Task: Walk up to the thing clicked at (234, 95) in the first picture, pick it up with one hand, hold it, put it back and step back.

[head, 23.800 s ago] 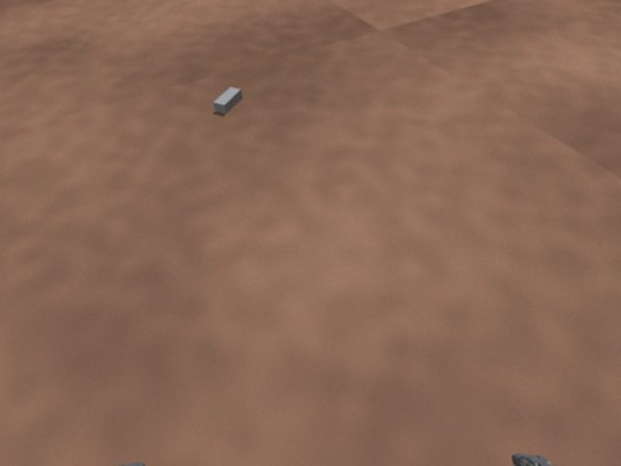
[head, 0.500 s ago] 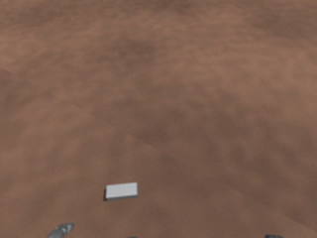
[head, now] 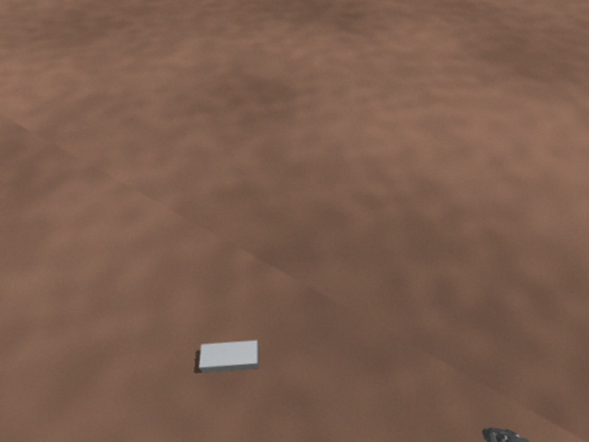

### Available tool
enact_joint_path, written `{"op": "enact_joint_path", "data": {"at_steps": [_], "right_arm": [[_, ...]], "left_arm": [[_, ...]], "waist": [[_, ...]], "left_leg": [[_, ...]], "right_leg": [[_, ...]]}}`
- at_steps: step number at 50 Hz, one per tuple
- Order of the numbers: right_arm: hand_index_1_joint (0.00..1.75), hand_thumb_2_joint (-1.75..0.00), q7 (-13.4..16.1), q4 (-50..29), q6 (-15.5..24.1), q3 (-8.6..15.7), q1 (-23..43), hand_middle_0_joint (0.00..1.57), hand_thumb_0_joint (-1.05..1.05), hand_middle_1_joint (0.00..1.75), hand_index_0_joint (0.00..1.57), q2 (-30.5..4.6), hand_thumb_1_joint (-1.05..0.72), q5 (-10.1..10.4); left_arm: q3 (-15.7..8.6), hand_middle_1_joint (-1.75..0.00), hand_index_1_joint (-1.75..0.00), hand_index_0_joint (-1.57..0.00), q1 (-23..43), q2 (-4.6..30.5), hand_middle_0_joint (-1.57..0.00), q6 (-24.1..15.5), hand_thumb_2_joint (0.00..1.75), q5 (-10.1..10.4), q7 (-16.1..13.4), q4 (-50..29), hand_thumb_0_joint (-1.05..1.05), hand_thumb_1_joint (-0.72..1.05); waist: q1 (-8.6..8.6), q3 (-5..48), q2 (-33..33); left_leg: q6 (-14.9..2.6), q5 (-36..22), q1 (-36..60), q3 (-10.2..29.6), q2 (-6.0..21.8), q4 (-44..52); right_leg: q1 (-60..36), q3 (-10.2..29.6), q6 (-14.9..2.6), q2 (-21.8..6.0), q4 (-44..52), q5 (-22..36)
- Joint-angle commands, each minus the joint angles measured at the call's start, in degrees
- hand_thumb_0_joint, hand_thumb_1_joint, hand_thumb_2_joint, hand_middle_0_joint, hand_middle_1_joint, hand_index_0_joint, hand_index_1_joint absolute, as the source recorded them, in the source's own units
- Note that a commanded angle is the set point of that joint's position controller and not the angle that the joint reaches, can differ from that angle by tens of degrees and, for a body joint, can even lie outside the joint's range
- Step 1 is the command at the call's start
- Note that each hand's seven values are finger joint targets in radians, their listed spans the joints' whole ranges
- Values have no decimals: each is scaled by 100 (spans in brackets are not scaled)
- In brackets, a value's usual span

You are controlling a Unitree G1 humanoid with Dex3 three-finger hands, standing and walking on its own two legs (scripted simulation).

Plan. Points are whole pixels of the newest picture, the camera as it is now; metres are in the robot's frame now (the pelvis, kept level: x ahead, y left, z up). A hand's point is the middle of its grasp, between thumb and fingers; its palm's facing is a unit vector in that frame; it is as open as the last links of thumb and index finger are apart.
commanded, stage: walk up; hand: left
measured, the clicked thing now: (230, 356) +0.46 +0.25 -0.75
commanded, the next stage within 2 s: none
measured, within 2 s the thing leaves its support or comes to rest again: neither
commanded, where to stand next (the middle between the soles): +0.08 -0.01 m, yaw +2 degrees
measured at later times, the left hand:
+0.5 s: hand out of the picture +0.05 +0.28 -0.17, palm faces -0.01 -0.91 -0.41, open 7.4 cm
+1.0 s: hand out of the picture +0.04 +0.30 -0.17, palm faces -0.06 -0.93 -0.35, open 7.4 cm
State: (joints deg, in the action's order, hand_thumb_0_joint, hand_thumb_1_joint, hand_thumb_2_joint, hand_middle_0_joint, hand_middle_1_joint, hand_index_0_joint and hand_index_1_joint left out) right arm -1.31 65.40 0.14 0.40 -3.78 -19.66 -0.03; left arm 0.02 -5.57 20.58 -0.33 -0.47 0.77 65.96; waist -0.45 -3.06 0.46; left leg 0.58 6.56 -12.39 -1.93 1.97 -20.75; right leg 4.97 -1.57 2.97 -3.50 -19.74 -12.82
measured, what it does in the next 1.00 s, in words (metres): steps on the spot: left foot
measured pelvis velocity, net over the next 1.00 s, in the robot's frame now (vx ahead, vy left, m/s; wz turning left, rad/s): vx -0.05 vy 0.02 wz -0.01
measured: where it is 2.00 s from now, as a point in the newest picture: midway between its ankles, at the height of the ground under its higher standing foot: outside the picture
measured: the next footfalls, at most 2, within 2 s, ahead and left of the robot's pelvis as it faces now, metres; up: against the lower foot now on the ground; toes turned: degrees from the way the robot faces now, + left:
left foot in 0.62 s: -0.03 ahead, +0.15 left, +0.00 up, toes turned +0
right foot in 1.10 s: +0.00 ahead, -0.12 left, +0.00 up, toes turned +2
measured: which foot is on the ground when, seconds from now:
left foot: down 0.00-0.44, up 0.46-0.60, down 0.62-1.00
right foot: down 0.00-0.64, up 0.66-1.00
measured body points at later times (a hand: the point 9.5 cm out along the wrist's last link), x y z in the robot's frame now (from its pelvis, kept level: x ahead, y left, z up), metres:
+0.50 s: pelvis -0.05 +0.00 -0.02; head +0.01 +0.00 +0.42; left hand +0.06 +0.32 -0.14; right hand +0.08 -0.32 -0.14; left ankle +0.02 +0.12 -0.73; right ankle -0.02 -0.15 -0.75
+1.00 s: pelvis -0.05 +0.02 -0.01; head -0.02 +0.05 +0.44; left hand +0.04 +0.35 -0.14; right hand -0.04 -0.31 -0.11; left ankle -0.07 +0.15 -0.75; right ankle -0.02 -0.14 -0.70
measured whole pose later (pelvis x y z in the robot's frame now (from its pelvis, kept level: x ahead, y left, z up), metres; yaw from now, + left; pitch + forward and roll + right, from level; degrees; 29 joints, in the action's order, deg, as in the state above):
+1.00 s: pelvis -0.05 +0.02 -0.01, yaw -1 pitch -3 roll +0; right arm 1.9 54.2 4.5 3.9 -19.5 -20.9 -1.5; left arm -4.8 -10.2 26.2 4.2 -1.9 2.7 54.7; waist -1.8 -5.8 -4.9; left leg 0.1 18.3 -8.0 -0.4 0.8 -29.1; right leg 23.0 7.5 0.2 -0.4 -51.3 -21.7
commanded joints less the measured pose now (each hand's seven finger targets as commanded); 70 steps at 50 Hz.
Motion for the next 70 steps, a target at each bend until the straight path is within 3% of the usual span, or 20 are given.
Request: {"op": "enact_joint_path", "data": {"at_steps": [1, 9, 11, 14, 20, 22, 24, 27, 30, 32, 34, 37, 42, 48, 54, 55, 56, 58, 62, 70], "right_arm": [[30, -90, 72, -337, 99, 252, 297, 20, 0, 30, 20, -1309, -90, -8], [30, -90, 65, -326, 70, 232, 305, 20, 0, 30, 20, -1223, -90, 15], [30, -90, 70, -492, -104, 409, 305, 20, 0, 30, 20, -1550, -90, 54], [30, -90, 76, -677, -196, 502, 236, 20, 0, 30, 20, -1520, -90, 69], [30, -90, -7, -1149, -405, 614, 247, 20, 0, 30, 20, -1488, -90, -17], [30, -90, -55, -1301, -483, 623, 255, 20, 0, 30, 20, -1287, -90, -52], [30, -90, -67, -1485, -570, 675, 12, 20, 0, 30, 20, -1345, -90, -138], [30, -90, -82, -1404, -468, 775, -774, 20, 0, 30, 20, -1397, -90, -5], [30, -90, -7, -1195, -93, 668, -993, 20, 0, 30, 20, -1163, -90, -73], [30, -90, 127, -1230, 157, 761, -1235, 20, 0, 30, 20, -1888, -90, -314], [30, -90, 209, -1424, 274, 762, -653, 20, 0, 30, 20, -2406, -90, -198], [30, -90, 330, -1423, 419, 706, -514, 20, 0, 30, 20, -1913, -90, -242], [30, -90, 511, -1227, 551, 847, -1782, 20, 0, 30, 20, -1983, -90, -100], [30, -90, 430, -1542, 562, 817, -1596, 20, 0, 30, 20, -1898, -90, -160], [30, -90, 273, -1777, 234, 525, -846, 20, 0, 30, 20, -1506, -90, -64], [30, -90, 271, -1750, 168, 415, -1047, 20, 0, 30, 20, -1217, -90, -1], [30, -90, 264, -1814, 128, 308, -1279, 20, 0, 30, 20, -912, -90, 69], [30, -90, 370, -1595, -4, 431, -1317, 20, 0, 30, 20, -1351, -90, 53], [30, -90, 311, -1204, -6, 383, -1478, 20, 0, 30, 20, -1331, -90, 98], [30, -90, 148, -1301, -108, 471, -1024, 20, 0, 30, 20, -1400, -90, -178]], "left_arm": [[-238, -30, -30, -20, 251, 1181, -20, -127, 90, -13, -87, -334, 0, 90], [-258, -30, -30, -20, 227, 1195, -20, -150, 90, -13, -111, -337, 0, 90], [-436, -30, -30, -20, -24, 1504, -20, -41, 90, 105, -207, -555, 0, 90], [-482, -30, -30, -20, -25, 1457, -20, 28, 90, 82, -242, -769, 0, 90], [-578, -30, -30, -20, 42, 1564, -20, 178, 90, -5, -231, -1216, 0, 90], [-694, -30, -30, -20, 250, 1896, -20, 160, 90, -110, -258, -1410, 0, 90], [-782, -30, -30, -20, 393, 2121, -20, 98, 90, -241, -317, -1631, 0, 90], [-762, -30, -30, -20, 928, 1855, -20, 105, 90, -274, -326, -1901, 0, 90], [-550, -30, -30, -20, 456, 1293, -20, 135, 90, -203, -244, -1784, 0, 90], [-417, -30, -30, -20, 126, 864, -20, 226, 90, -142, -176, -1794, 0, 90], [-494, -30, -30, -20, -138, 1231, -20, 261, 90, -108, -226, -1601, 0, 90], [-631, -30, -30, -20, 60, 1562, -20, 286, 90, -66, -118, -1437, 0, 90], [-729, -30, -30, -20, 126, 1539, -20, 377, 90, -212, 77, -1704, 0, 90], [-673, -30, -30, -20, 129, 1333, -20, 217, 90, -131, 181, -1798, 0, 90], [-601, -30, -30, -20, -717, 1085, -20, 32, 90, -14, 71, -1253, 0, 90], [-663, -30, -30, -20, -843, 1321, -20, -23, 90, -41, 20, -1233, 0, 90], [-750, -30, -30, -20, -790, 1744, -20, -88, 90, -105, -30, -1338, 0, 90], [-690, -30, -30, -20, -4, 1974, -20, -49, 90, -101, -59, -1613, 0, 90], [-623, -30, -30, -20, 181, 1499, -20, -62, 90, -66, -106, -1615, 0, 90], [-758, -30, -30, -20, 23, 1788, -20, -135, 90, -31, -243, -1590, 0, 90]], "waist": [[-5, 504, 11], [-14, 521, -94], [62, 174, 36], [3, 677, -77], [11, 855, -344], [143, 513, -1199], [110, 134, -1330], [-322, 372, -1291], [-251, 789, -285], [-135, 486, 1132], [-4, 555, 1001], [88, 152, 634], [-243, 206, 335], [-236, -187, 719], [217, 90, 826], [269, 299, 77], [186, 500, -1166], [72, 199, -1100], [-23, 230, -1088], [127, 369, -1041]], "left_leg": [[-171, 197, 534, 660, 615, 453], [-126, -280, 615, 599, 560, 324], [-194, -2352, 448, 541, 567, -438], [-333, -2438, 458, 442, 539, -687], [-510, -344, -27, 490, 282, -1442], [-185, 1530, -326, 160, -422, -2872], [-109, 2478, -767, 738, -273, -4209], [-240, 2331, -552, 698, -143, -3730], [-161, 1464, 126, 534, -126, -242], [-331, 373, 589, 3304, 1157, 419], [-777, 221, 162, 3736, 1774, 329], [-546, 76, 455, 2481, 1173, 144], [-487, -1143, 1599, 2207, 1303, -41], [-1257, -659, 932, 1641, 1492, 129], [-622, -823, -665, 403, 561, -1281], [-439, -122, -828, 291, 357, -2024], [-173, 1475, -1211, 315, -157, -2863], [-121, 2955, -545, 861, -146, -3320], [-91, 2311, -835, 996, -200, -3058], [-137, 2040, -826, 518, -85, -2241]], "right_leg": [[382, 326, -352, -372, 424, 375], [332, 312, -316, -415, 510, 520], [674, 211, -358, -440, -276, 2079], [489, 132, -444, -404, -586, 2082], [1073, 610, -865, -758, -895, 572], [1597, 1434, -1506, -1701, -69, 799], [2140, 1907, -2023, -2308, 108, 1045], [1861, 951, -1524, -1578, -799, 1553], [1178, 276, -761, -639, -2384, -132], [2670, 902, -428, 522, -3791, -2124], [2351, 1322, -426, 174, -3658, -1866], [2471, 1486, -406, 208, -3730, -1056], [2979, 1399, -345, 350, -3794, -864], [2571, 978, -264, 151, -2986, -1003], [-134, -53, -447, 521, -629, 270], [-518, 436, -475, 186, -291, 776], [-518, 2083, -776, -932, 58, 1396], [1195, 3050, -1580, -1713, 400, -361], [694, 1579, -1154, -860, 61, -83], [595, 1840, -1522, -1555, -316, 1221]]}}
